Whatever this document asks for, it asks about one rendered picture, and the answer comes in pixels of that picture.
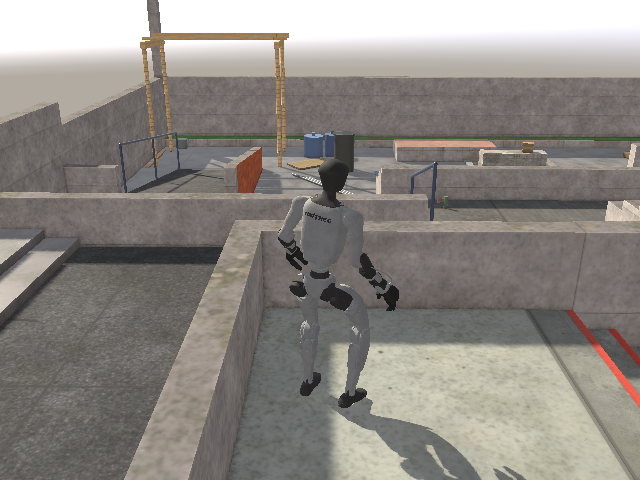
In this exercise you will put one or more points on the right robot upper arm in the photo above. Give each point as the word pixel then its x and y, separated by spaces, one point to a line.
pixel 354 221

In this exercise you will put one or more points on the robot left foot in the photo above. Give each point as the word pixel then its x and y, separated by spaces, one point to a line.
pixel 307 388

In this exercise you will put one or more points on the right robot forearm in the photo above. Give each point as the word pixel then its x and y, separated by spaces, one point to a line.
pixel 372 275

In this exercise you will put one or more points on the left robot upper arm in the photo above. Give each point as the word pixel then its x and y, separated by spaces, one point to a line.
pixel 292 219

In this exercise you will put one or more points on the right robot hand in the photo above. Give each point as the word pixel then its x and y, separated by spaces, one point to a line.
pixel 391 296

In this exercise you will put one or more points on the left robot forearm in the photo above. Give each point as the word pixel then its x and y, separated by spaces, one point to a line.
pixel 289 247

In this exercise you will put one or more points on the left robot shin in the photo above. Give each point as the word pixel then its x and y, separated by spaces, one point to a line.
pixel 308 350

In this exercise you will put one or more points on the left robot hand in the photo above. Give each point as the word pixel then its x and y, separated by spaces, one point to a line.
pixel 299 255

